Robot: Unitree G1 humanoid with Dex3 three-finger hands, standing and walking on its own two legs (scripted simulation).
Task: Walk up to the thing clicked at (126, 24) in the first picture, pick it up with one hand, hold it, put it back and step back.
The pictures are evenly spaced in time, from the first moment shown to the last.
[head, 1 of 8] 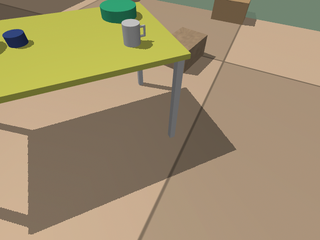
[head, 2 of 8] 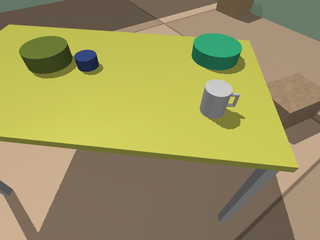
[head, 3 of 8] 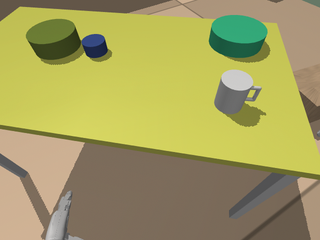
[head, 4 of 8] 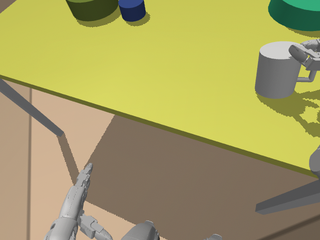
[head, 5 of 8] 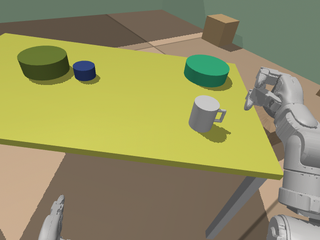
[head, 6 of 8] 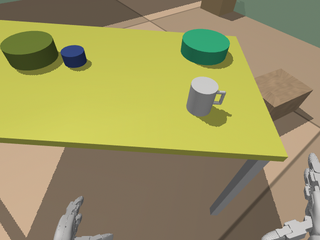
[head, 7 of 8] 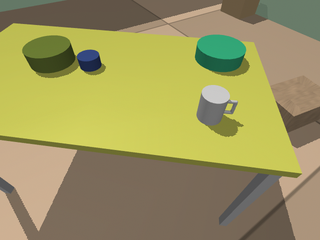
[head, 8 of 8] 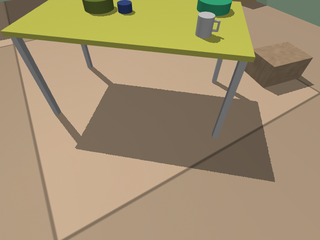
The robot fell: no
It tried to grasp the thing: yes
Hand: right
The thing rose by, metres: 0.01
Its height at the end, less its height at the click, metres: +0.00
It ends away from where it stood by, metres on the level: 0.03
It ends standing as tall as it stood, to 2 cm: yes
